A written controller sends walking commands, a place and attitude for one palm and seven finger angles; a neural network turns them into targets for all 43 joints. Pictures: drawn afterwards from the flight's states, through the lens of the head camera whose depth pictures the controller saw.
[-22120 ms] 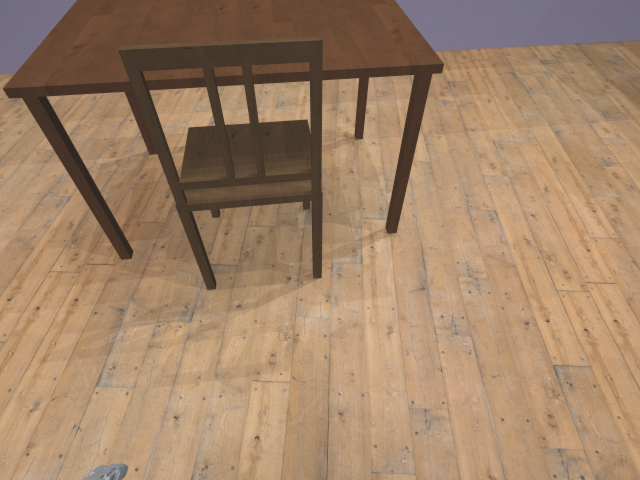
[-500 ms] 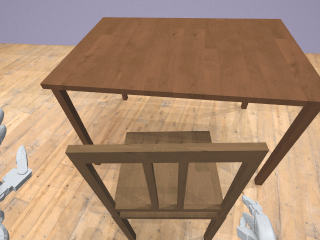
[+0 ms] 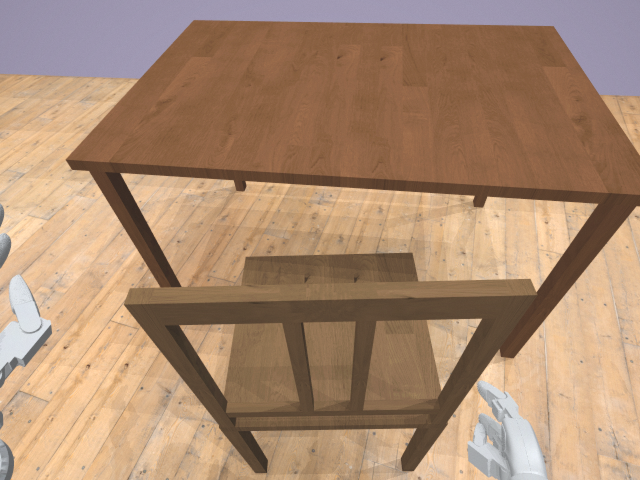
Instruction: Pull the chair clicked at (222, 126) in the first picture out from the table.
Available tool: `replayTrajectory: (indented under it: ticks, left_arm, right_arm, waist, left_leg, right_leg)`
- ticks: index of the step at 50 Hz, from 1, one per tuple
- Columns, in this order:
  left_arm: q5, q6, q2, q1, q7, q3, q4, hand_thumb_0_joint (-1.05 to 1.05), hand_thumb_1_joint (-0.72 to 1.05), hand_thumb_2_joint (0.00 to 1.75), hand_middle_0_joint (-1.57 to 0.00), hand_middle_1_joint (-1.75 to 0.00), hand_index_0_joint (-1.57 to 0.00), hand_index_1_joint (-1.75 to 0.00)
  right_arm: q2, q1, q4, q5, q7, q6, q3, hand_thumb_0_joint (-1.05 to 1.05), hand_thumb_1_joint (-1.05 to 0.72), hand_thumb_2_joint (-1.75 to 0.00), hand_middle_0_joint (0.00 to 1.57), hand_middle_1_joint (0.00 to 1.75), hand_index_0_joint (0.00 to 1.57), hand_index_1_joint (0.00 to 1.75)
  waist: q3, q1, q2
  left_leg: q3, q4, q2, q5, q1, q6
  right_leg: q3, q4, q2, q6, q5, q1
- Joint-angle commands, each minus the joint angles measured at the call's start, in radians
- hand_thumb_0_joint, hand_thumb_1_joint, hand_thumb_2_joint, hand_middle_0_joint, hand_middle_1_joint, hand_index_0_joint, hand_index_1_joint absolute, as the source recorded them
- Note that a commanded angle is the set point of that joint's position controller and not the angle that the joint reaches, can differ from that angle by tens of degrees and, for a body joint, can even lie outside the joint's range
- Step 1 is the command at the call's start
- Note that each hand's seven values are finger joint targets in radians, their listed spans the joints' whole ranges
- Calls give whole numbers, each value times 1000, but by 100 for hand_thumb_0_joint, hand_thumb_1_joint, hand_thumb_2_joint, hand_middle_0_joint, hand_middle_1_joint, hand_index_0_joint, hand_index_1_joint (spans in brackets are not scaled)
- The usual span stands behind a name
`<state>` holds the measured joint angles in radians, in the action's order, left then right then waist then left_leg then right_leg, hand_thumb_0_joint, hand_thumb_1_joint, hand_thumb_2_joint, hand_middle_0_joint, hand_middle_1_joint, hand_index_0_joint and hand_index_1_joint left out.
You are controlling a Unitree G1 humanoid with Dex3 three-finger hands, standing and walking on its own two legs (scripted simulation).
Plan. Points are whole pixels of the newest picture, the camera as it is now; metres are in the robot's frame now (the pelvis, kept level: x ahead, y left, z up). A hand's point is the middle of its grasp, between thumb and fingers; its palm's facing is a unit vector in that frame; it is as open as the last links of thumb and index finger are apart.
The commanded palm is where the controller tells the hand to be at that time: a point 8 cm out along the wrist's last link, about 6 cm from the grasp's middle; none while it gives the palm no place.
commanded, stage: step back with the hand held close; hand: left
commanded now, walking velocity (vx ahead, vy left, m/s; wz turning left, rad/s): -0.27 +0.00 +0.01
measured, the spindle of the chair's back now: (301, 370) +0.28 +0.08 -0.08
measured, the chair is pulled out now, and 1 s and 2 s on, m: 0.21 0.21 0.21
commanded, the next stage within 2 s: none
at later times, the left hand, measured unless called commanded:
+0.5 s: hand (43, 388) +0.15 +0.25 +0.16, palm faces +0.47 -0.72 -0.52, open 7.4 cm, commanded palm +0.09 +0.29 +0.18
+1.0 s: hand (36, 408) +0.13 +0.25 +0.16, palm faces +0.46 -0.72 -0.52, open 7.4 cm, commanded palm +0.06 +0.28 +0.18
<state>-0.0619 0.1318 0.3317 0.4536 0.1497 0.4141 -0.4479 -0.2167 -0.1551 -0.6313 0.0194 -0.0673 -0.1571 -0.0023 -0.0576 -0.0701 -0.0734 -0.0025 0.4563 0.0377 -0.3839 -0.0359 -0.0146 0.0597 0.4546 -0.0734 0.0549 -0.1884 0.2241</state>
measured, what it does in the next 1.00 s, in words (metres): shifts its weight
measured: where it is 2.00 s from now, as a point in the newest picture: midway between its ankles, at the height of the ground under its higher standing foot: outside the picture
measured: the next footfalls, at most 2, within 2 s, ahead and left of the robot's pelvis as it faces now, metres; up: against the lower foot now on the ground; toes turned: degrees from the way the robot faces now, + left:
right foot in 1.86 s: -0.01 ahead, -0.15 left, +0.00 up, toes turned -2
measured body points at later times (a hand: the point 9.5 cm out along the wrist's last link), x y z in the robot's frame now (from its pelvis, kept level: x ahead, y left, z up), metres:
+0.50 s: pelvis -0.05 -0.01 -0.01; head -0.02 -0.04 +0.44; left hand +0.12 +0.29 +0.19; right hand +0.12 -0.25 -0.11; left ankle -0.08 +0.12 -0.74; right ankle +0.03 -0.16 -0.74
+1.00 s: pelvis -0.07 -0.02 -0.01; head -0.03 -0.03 +0.43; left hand +0.10 +0.28 +0.19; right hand +0.10 -0.26 -0.11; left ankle -0.08 +0.12 -0.74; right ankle +0.03 -0.16 -0.74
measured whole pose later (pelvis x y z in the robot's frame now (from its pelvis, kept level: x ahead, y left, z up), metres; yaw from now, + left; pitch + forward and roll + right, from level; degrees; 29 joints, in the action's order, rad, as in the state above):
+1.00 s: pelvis -0.07 -0.02 -0.01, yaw +0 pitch +2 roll +0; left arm -0.05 0.18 0.39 0.57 0.20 0.46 -0.55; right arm -0.22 -0.17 -0.60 0.03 -0.08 -0.09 0.03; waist -0.06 0.00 -0.03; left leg 0.01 0.64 0.03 -0.35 -0.33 -0.03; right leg 0.06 0.54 -0.08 0.03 -0.10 0.47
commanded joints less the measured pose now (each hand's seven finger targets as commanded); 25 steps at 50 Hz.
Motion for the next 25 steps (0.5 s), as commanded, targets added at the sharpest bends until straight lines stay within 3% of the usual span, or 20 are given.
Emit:
replayTrajectory:
  ticks: [1, 3, 4, 7, 9, 11, 14, 16, 21, 24, 25]
  left_arm:
    - [-7, 74, 157, 20, 5, 100, -162, 0, 90, 90, -20, -30, -20, -30]
    - [-2, 72, 156, 78, 3, 97, -189, 0, 90, 90, -20, -30, -20, -30]
    - [-3, 72, 177, 97, 6, 119, -207, 0, 90, 90, -20, -30, -20, -30]
    - [-3, 75, 203, 143, 16, 148, -246, 0, 90, 90, -20, -30, -20, -30]
    - [-5, 79, 247, 149, 26, 190, -265, 0, 90, 90, -20, -30, -20, -30]
    - [-10, 80, 233, 158, 32, 183, -269, 0, 90, 90, -20, -30, -20, -30]
    - [-13, 75, 236, 145, 41, 183, -257, 0, 90, 90, -20, -30, -20, -30]
    - [-11, 71, 226, 140, 47, 172, -236, 0, 90, 90, -20, -30, -20, -30]
    - [0, 62, 227, 106, 59, 157, -228, 0, 90, 90, -20, -30, -20, -30]
    - [6, 58, 247, 84, 67, 166, -223, 0, 90, 90, -20, -30, -20, -30]
    - [7, 59, 227, 79, 66, 147, -228, 0, 90, 90, -20, -30, -20, -30]
  right_arm:
    - [-109, 83, 173, 0, -9, -11, 48, 0, -90, -90, 20, 30, 20, 30]
    - [-109, 89, 185, -3, -3, 13, 56, 0, -90, -90, 20, 30, 20, 30]
    - [-111, 98, 193, -2, -1, 17, 59, 0, -90, -90, 20, 30, 20, 30]
    - [-95, 101, 205, 3, -5, 39, 64, 0, -90, -90, 20, 30, 20, 30]
    - [-92, 105, 205, 7, -12, 44, 69, 0, -90, -90, 20, 30, 20, 30]
    - [-83, 103, 208, 11, -18, 44, 68, 0, -90, -90, 20, 30, 20, 30]
    - [-84, 95, 199, 17, -29, 45, 74, 0, -90, -90, 20, 30, 20, 30]
    - [-86, 94, 195, 17, -34, 44, 73, 0, -90, -90, 20, 30, 20, 30]
    - [-99, 80, 193, 18, -41, 42, 69, 0, -90, -90, 20, 30, 20, 30]
    - [-101, 82, 191, 19, -45, 36, 66, 0, -90, -90, 20, 30, 20, 30]
    - [-99, 73, 197, 19, -43, 33, 59, 0, -90, -90, 20, 30, 20, 30]
  waist:
    - [108, 50, -33]
    - [152, 51, -28]
    - [181, 50, -45]
    - [203, 49, -4]
    - [223, 48, -11]
    - [218, 51, -16]
    - [216, 58, 20]
    - [200, 60, 33]
    - [157, 63, 88]
    - [120, 62, 79]
    - [121, 62, 70]
  left_leg:
    - [10, -66, 75, 502, -120, 31]
    - [13, -41, 84, 618, -105, 26]
    - [14, -41, 83, 627, -104, 26]
    - [18, -17, 93, 670, -120, 22]
    - [19, -6, 94, 642, -134, 20]
    - [20, -5, 96, 609, -150, 19]
    - [28, 12, 93, 501, -182, 20]
    - [23, 13, 86, 359, -216, 24]
    - [33, 5, 57, 61, -316, 40]
    - [34, -4, 51, -34, -355, 48]
    - [34, -4, 47, -57, -367, 51]
  right_leg:
    - [-32, 22, -43, -61, 407, -142]
    - [-29, 38, -52, -60, 457, -148]
    - [-32, 46, -53, -60, 445, -155]
    - [-33, 71, -63, -63, 474, -149]
    - [-43, 86, -73, -68, 476, -150]
    - [-41, 99, -72, -64, 437, -127]
    - [-57, 95, -81, -66, 414, -112]
    - [-71, 84, -87, -63, 359, -88]
    - [-110, 20, -89, -63, 100, -40]
    - [-124, -17, -85, -60, -35, -2]
    - [-120, -22, -86, -59, -75, -1]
